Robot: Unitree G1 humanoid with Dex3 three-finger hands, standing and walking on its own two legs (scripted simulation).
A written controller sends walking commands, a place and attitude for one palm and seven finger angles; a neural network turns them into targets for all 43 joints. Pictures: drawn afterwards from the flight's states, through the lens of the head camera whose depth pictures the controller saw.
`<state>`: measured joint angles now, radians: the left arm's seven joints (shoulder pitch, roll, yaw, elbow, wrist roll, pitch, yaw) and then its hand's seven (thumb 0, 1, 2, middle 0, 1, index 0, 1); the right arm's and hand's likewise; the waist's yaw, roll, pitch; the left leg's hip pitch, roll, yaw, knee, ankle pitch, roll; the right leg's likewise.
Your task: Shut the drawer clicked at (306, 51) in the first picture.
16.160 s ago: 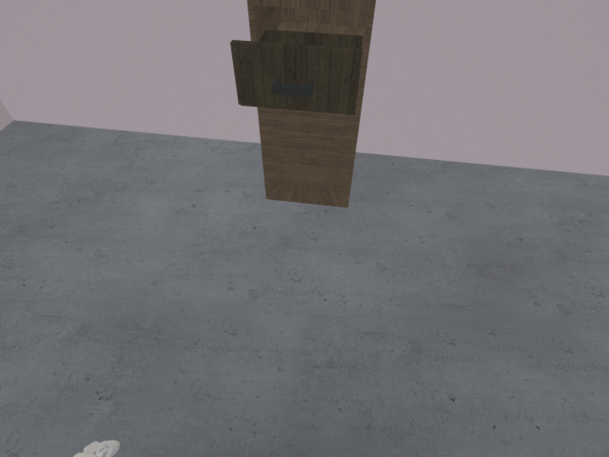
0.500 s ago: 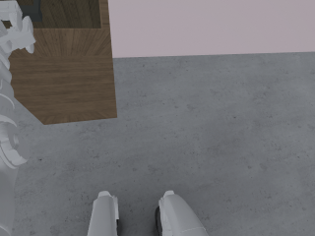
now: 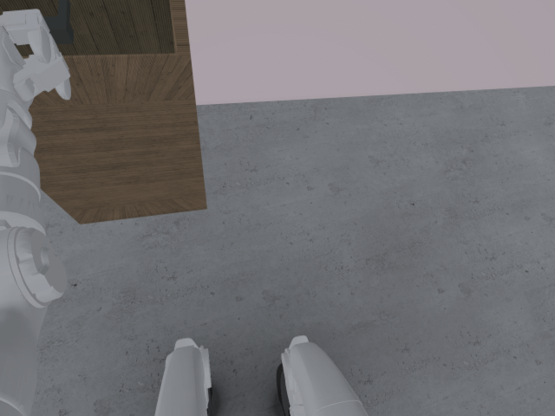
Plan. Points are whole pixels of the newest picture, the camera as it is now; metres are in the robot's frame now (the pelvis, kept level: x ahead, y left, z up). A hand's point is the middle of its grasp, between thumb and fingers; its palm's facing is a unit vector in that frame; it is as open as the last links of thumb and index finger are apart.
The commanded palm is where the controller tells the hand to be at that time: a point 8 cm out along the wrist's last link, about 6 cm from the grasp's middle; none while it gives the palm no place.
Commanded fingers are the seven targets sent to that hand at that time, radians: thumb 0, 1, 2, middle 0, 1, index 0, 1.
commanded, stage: pull the fist back off the drawer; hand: left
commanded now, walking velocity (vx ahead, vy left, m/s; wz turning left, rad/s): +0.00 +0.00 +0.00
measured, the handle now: (22, 18) +0.63 +0.27 +0.09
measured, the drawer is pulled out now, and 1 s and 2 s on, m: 0.00 0.00 0.00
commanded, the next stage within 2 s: draw the hand back to the body in 0.26 s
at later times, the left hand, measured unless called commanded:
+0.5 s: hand (50, 87) +0.51 +0.22 +0.11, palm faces +0.07 -1.00 -0.02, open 3.3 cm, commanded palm +0.46 +0.26 +0.12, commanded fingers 0.00 0.90 0.90 -1.40 -1.60 -1.40 -1.60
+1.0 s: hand out of the picture +0.35 +0.23 +0.18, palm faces +0.23 -0.95 -0.20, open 3.2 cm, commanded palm +0.31 +0.27 +0.20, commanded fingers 0.00 0.90 0.90 -1.40 -1.60 -1.40 -1.60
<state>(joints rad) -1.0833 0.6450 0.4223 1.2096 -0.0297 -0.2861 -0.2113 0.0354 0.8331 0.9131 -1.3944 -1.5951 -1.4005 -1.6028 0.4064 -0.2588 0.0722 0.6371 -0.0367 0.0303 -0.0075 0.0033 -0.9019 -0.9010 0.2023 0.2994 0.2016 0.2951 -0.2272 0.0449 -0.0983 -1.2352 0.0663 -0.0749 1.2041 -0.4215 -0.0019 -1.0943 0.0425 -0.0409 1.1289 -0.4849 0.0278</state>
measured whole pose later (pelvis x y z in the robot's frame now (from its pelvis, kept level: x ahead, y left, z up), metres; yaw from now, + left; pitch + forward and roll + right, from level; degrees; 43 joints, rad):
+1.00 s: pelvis +0.05 -0.01 +0.08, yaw +3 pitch +5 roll -1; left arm -0.05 0.34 0.22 0.22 -0.14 -0.11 -0.05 0.01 0.90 0.90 -1.40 -1.59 -1.40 -1.60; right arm 0.21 -0.24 0.03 0.53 0.05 0.03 -0.08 0.01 -0.90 -0.90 0.20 0.30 0.20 0.29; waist 0.00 0.04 -0.09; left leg -0.50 0.03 -0.02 0.76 -0.35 -0.01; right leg -0.39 0.00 0.00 0.72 -0.41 0.02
